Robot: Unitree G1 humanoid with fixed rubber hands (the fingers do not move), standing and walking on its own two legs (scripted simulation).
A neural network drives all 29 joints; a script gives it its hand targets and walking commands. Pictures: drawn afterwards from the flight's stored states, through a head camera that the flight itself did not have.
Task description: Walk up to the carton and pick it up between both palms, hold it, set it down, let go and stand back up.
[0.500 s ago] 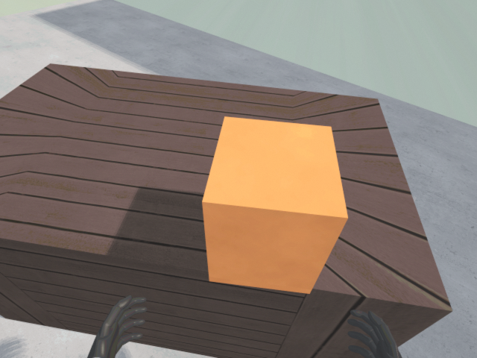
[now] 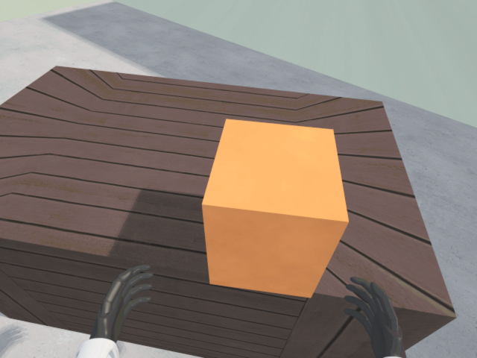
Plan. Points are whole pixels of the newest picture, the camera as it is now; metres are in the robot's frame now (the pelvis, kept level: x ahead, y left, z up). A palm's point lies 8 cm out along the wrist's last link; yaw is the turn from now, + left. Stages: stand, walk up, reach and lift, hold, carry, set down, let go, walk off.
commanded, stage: reach and lift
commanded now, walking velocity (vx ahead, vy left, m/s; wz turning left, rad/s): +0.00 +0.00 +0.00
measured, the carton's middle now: (269, 209) +0.39 -0.02 +0.04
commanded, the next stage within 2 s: none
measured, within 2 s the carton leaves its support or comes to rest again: neither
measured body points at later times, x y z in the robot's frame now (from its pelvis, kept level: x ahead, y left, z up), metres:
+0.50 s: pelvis +0.00 +0.00 +0.00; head +0.00 +0.01 +0.45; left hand +0.26 +0.22 +0.07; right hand +0.27 -0.19 +0.06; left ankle -0.01 +0.11 -0.75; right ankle -0.01 -0.11 -0.75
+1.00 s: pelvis -0.01 +0.00 +0.00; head +0.00 +0.01 +0.45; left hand +0.34 +0.21 +0.13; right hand +0.34 -0.19 +0.12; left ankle -0.01 +0.11 -0.75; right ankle -0.01 -0.11 -0.75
